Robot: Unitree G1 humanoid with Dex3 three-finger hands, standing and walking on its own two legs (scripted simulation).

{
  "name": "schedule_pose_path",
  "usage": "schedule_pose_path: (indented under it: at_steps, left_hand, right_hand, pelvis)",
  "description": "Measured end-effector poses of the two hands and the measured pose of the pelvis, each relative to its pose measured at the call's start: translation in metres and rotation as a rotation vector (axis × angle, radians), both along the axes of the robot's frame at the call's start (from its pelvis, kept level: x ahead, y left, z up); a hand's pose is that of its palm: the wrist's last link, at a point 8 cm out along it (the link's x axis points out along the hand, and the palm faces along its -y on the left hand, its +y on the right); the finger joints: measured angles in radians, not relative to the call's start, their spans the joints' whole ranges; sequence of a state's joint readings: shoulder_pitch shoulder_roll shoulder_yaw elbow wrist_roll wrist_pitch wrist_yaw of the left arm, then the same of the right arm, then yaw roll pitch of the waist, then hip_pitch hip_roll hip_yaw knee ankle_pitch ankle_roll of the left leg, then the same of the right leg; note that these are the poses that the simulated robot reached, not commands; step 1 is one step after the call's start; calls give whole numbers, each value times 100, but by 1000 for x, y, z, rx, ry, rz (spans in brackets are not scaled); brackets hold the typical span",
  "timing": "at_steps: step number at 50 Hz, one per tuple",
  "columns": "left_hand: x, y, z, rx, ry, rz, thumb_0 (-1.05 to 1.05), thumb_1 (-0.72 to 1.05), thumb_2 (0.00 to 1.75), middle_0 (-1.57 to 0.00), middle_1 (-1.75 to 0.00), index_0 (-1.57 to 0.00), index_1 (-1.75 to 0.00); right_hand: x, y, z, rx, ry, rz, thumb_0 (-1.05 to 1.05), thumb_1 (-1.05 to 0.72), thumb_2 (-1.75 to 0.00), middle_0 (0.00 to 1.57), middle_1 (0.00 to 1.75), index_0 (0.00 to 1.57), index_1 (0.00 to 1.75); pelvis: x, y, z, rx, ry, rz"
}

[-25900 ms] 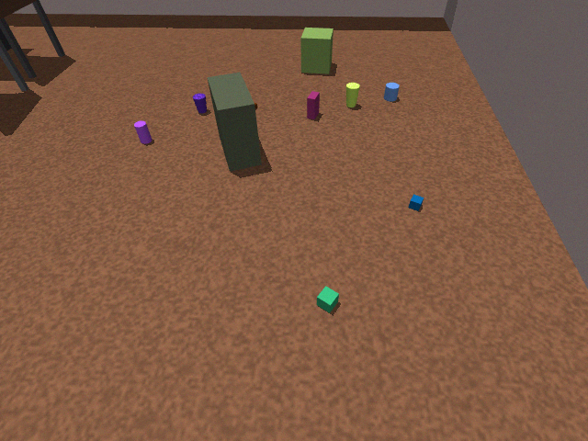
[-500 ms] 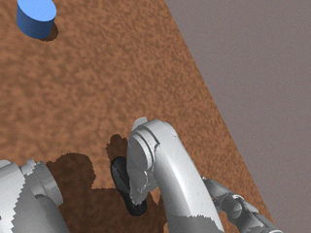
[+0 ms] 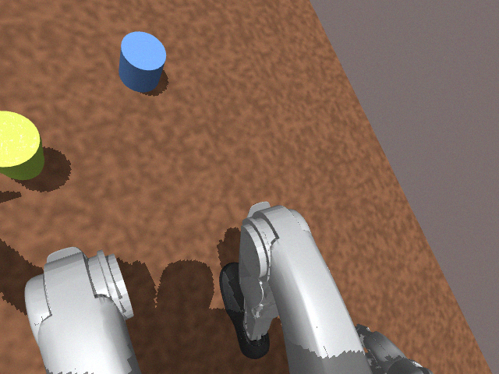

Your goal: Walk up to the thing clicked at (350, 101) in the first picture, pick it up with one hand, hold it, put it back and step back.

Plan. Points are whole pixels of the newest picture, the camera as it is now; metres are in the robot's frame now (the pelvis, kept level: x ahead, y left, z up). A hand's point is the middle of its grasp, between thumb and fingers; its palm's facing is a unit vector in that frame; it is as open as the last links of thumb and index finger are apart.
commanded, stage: home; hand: left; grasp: from the side
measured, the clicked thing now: (15, 152) +0.49 +0.27 -0.26
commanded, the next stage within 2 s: none
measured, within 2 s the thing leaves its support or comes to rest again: neither
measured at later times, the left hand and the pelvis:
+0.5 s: hand out of the picture +0.31 +0.34 +0.08, palm faces +0.30 -0.84 -0.45, open 17.2 cm; pelvis +0.02 -0.01 +0.17, yaw +9 degrees
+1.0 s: hand out of the picture +0.24 +0.24 +0.27, palm faces +0.32 -0.89 -0.34, open 17.5 cm; pelvis +0.08 -0.01 +0.35, yaw +13 degrees
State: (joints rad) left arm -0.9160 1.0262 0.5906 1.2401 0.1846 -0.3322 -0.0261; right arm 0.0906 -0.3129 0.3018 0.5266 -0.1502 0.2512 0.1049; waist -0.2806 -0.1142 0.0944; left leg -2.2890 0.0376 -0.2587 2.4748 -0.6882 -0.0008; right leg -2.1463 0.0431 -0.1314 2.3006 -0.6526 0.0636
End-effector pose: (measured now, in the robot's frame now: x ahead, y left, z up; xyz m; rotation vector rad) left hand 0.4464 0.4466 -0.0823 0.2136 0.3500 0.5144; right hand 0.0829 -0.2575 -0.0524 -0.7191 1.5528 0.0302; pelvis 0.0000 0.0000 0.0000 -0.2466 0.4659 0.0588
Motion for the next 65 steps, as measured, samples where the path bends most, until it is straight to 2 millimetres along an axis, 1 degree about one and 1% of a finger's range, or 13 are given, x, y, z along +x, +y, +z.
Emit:
schedule_pose_path:
  at_steps: [3,6,10,13,20,24,28,33,39,49,56,61,65]
  left_hand:
    - [-16,4,25,55,33,-10,-1,-42,13,-7,-8,-7,-8]
    - [-37,-2,46,102,84,-51,-1,-40,14,-7,-8,-7,-8]
    - [-73,-17,73,124,151,-89,-1,-41,13,-7,-8,-6,-8]
    - [-100,-30,95,126,192,-98,-1,-43,12,-7,-7,-6,-7]
    - [-149,-56,155,107,256,-74,-1,-48,10,-7,-7,-6,-7]
    - [-164,-71,192,83,278,-50,-1,-50,9,-7,-6,-6,-6]
    - [-174,-87,224,43,304,-31,-1,-51,8,-7,-6,-6,-6]
    - [-186,-109,261,-12,336,-18,-1,-53,7,-6,-6,-6,-6]
    - [-205,-131,305,-67,380,2,-1,-55,6,-6,-6,-6,-6]
    - [-234,-162,380,-116,405,11,-1,-56,4,-6,-5,-5,-5]
    - [-251,-180,429,-127,369,-4,-1,-54,6,-6,-6,-6,-6]
    - [-263,-188,448,-142,353,-3,-1,-54,6,-6,-6,-5,-6]
    - [-270,-190,452,-153,353,7,-1,-54,6,-6,-5,-5,-5]
  right_hand:
    - [2,1,-3,38,-18,-51,0,-90,-90,21,30,21,30]
    - [11,4,-4,87,-48,-95,0,-90,-90,21,30,21,30]
    - [34,10,2,149,-118,-137,0,-90,-90,21,30,21,30]
    - [60,15,15,189,-191,-142,0,-90,-90,21,30,21,30]
    - [124,28,70,258,-376,-88,0,-90,-90,21,30,21,30]
    - [153,33,108,286,-465,-59,0,-90,-90,21,30,21,30]
    - [172,35,147,305,-538,-51,0,-90,-90,21,30,21,30]
    - [183,33,195,312,-596,-62,0,-90,-90,21,30,21,30]
    - [182,33,248,301,-633,-80,0,-90,-90,21,30,21,30]
    - [178,41,320,302,-724,-108,1,-90,-90,21,30,21,30]
    - [191,54,357,342,-833,-103,1,-90,-90,21,30,21,30]
    - [207,64,374,378,-906,-73,1,-90,-90,21,30,21,30]
    - [218,69,383,397,-943,-38,1,-90,-90,21,30,21,30]
  pelvis:
    - [2,0,7,14,30,10]
    - [3,1,20,30,64,20]
    - [5,0,43,58,101,33]
    - [5,-2,65,77,117,41]
    - [11,-9,125,114,123,64]
    - [19,-13,161,131,110,79]
    - [29,-16,195,145,87,91]
    - [42,-16,237,162,45,105]
    - [57,-15,285,180,-19,121]
    - [77,-7,349,206,-151,148]
    - [88,-1,376,222,-229,157]
    - [91,1,385,231,-266,164]
    - [91,0,388,236,-283,170]
